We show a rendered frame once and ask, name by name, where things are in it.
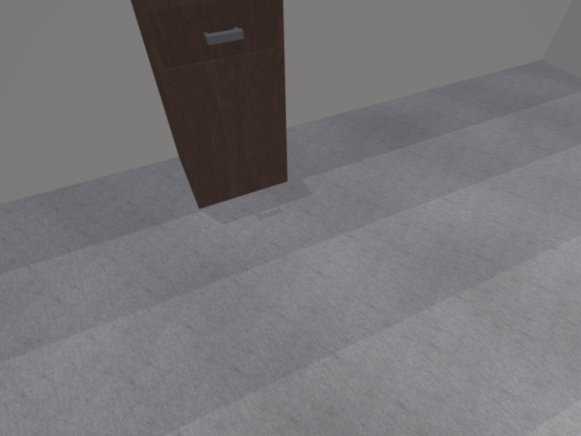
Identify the handle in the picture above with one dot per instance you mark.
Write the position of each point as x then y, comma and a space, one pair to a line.
224, 36

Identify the cabinet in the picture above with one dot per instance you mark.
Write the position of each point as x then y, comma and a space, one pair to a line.
227, 115

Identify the drawer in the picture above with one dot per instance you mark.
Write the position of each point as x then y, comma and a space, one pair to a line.
179, 30

